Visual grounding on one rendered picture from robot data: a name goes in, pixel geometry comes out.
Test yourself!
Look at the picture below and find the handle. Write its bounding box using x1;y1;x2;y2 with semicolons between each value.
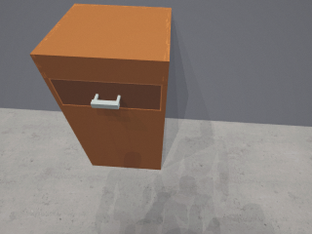
91;94;121;109

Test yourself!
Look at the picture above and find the drawer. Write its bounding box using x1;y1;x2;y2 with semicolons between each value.
50;78;162;110

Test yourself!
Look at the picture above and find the cabinet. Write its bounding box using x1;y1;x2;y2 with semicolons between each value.
30;3;172;171

